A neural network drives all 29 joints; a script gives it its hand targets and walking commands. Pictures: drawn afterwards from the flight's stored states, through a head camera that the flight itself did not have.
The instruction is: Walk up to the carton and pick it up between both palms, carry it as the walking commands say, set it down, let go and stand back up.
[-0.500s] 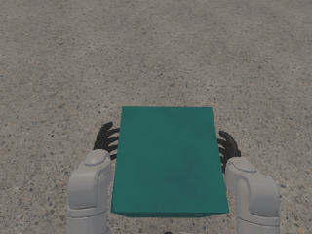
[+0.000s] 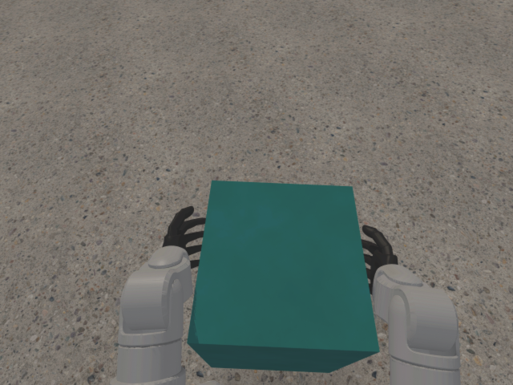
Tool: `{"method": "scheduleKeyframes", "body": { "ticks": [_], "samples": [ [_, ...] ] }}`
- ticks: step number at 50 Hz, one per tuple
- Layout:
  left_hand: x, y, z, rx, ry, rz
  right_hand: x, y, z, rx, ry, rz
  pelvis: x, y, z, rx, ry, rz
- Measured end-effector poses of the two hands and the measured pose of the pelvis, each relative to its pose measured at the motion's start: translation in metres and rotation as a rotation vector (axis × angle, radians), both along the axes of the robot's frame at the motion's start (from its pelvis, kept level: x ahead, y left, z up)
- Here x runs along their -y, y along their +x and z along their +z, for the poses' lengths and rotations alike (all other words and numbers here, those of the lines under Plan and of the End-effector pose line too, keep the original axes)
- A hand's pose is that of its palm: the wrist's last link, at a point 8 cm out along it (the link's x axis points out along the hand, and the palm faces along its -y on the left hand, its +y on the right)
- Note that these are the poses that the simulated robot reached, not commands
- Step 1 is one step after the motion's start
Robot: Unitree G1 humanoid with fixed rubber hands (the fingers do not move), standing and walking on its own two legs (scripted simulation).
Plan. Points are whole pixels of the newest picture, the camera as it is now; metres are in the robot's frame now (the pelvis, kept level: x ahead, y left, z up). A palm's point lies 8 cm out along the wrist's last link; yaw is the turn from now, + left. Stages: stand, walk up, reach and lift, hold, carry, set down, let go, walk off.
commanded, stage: carry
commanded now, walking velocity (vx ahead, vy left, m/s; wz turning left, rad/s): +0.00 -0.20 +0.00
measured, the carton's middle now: (275, 285) +0.26 -0.01 -0.01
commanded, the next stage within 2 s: none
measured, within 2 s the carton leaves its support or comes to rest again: neither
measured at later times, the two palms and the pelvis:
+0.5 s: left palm (230, 306) +0.20 +0.05 +0.09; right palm (474, 302) +0.20 -0.24 +0.08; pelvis -0.06 -0.11 +0.00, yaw +0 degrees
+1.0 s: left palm out of the picture +0.11 -0.09 +0.07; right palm out of the picture +0.11 -0.38 +0.08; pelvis -0.15 -0.25 +0.00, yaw +2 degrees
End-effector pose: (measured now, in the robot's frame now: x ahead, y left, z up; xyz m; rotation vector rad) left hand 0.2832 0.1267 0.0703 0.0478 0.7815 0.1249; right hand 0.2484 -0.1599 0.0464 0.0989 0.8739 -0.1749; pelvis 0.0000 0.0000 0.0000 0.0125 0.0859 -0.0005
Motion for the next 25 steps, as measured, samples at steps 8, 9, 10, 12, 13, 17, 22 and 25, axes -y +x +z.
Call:
{"method": "scheduleKeyframes", "body": {
  "ticks": [8, 9, 10, 12, 13, 17, 22, 25],
  "samples": [
    [0.033, -0.021, -0.003, 0.066, -0.078, -0.011, 0.034, -0.024, 0.018, 0.067, -0.071, -0.020, 0.034, -0.028, -0.004, -0.016, -0.010, 0.009],
    [0.034, -0.026, -0.003, 0.076, -0.086, -0.005, 0.035, -0.025, 0.020, 0.078, -0.081, -0.013, 0.037, -0.030, -0.006, -0.017, -0.019, 0.011],
    [0.033, -0.030, -0.005, 0.088, -0.092, 0.000, 0.035, -0.026, 0.023, 0.090, -0.090, -0.007, 0.040, -0.031, -0.009, -0.017, -0.034, 0.016],
    [0.032, -0.041, -0.007, 0.087, -0.108, 0.029, 0.034, -0.028, 0.026, 0.087, -0.109, 0.025, 0.047, -0.035, -0.008, -0.008, -0.026, 0.028],
    [0.031, -0.047, -0.007, 0.074, -0.104, 0.041, 0.034, -0.030, 0.026, 0.074, -0.109, 0.041, 0.050, -0.037, -0.006, -0.001, -0.031, 0.026],
    [0.032, -0.070, 0.003, 0.042, -0.078, 0.094, 0.036, -0.040, 0.026, 0.040, -0.080, 0.099, 0.064, -0.044, 0.004, 0.024, -0.053, 0.013],
    [0.055, -0.077, 0.020, 0.096, -0.089, 0.120, 0.057, -0.045, 0.038, 0.096, -0.087, 0.122, 0.092, -0.058, 0.006, 0.025, -0.059, 0.004],
    [0.081, -0.079, 0.021, 0.103, -0.084, 0.110, 0.084, -0.051, 0.037, 0.103, -0.080, 0.109, 0.115, -0.064, 0.005, 0.018, -0.059, 0.013]
  ]
}}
